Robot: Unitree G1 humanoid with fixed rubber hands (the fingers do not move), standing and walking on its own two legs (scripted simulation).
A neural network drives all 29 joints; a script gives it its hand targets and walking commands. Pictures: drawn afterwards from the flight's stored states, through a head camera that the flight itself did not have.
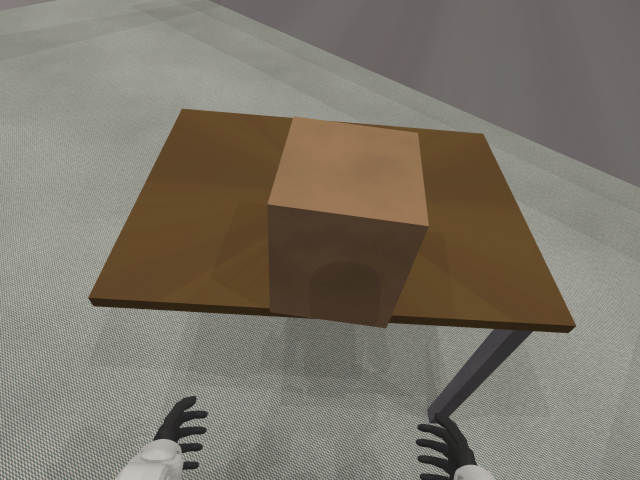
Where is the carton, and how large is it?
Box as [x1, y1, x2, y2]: [267, 116, 428, 327]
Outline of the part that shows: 293,116 267,204 270,311 386,327 428,226 417,133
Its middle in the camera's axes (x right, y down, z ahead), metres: +0.04 -0.02 +0.64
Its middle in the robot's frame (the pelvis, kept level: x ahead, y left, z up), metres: +0.51 -0.05 +0.02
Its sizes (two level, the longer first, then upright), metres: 0.210 0.200 0.250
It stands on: a table, 0.65 m high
